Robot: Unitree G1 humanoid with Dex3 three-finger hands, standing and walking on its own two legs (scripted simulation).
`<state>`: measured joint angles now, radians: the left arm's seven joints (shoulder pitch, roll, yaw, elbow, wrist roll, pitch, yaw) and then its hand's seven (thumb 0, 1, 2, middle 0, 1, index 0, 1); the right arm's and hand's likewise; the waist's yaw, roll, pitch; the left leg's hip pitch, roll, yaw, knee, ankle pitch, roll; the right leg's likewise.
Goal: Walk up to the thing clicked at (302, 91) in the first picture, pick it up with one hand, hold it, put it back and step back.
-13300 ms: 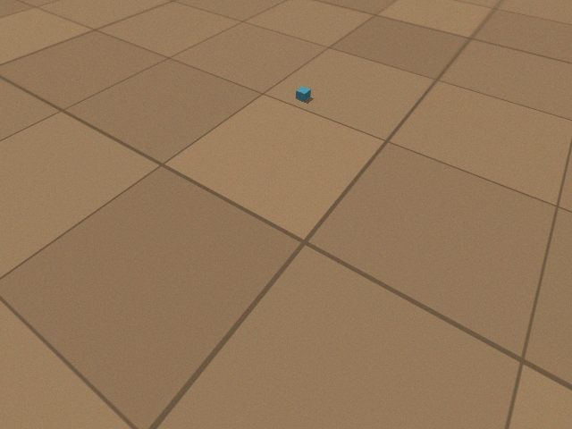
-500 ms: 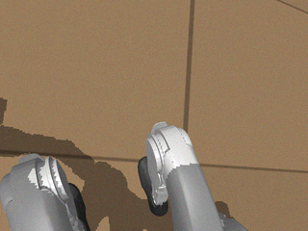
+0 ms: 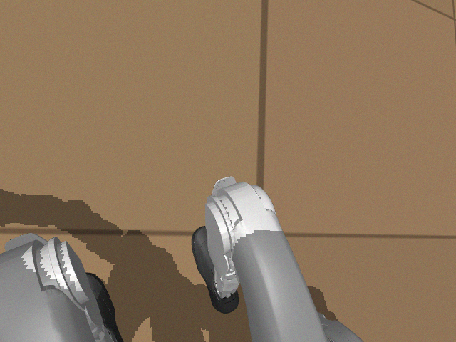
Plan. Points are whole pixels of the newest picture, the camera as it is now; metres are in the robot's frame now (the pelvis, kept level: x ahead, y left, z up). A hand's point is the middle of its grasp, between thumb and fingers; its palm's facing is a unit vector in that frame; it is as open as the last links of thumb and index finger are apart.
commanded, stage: rise first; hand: left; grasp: from above
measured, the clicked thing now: out of the picture +0.46 +0.38 -0.29
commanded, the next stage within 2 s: approach in 0.96 s
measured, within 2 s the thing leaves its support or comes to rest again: neither
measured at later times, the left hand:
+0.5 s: hand out of the picture +0.43 +0.41 -0.18, palm faces +0.00 -0.44 -0.90, open 13.6 cm
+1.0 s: hand out of the picture +0.42 +0.41 -0.18, palm faces -0.02 -0.44 -0.90, open 13.4 cm
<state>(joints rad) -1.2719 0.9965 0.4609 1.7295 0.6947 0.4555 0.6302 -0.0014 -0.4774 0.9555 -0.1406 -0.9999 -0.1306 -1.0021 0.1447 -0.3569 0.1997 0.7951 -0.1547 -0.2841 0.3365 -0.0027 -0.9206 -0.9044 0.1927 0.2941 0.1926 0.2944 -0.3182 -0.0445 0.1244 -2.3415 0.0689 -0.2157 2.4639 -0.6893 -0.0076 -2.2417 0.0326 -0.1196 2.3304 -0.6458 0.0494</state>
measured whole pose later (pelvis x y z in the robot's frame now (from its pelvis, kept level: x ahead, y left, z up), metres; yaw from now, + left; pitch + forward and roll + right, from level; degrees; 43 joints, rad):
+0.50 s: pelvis +0.00 +0.00 +0.01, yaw -1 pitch +31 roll -12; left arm -1.28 1.05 0.43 1.70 0.70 0.47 0.61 0.00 -0.43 0.91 -0.20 -0.93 -0.18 -0.94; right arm 0.16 -0.35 0.23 0.76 -0.14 -0.29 0.33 0.00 -0.92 -0.91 0.19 0.29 0.19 0.29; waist -0.33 -0.07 0.14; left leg -2.33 0.07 -0.23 2.46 -0.70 0.00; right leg -2.22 0.04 -0.13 2.31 -0.65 0.06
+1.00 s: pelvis +0.00 +0.01 +0.01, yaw -1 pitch +31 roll -13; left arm -1.26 1.05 0.42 1.68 0.69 0.48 0.60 0.00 -0.39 0.88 -0.23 -0.90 -0.21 -0.91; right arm 0.16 -0.35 0.24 0.76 -0.14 -0.30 0.33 0.00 -0.92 -0.91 0.19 0.29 0.19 0.29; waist -0.33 -0.08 0.14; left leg -2.32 0.07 -0.23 2.45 -0.70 0.00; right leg -2.21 0.04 -0.13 2.30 -0.65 0.06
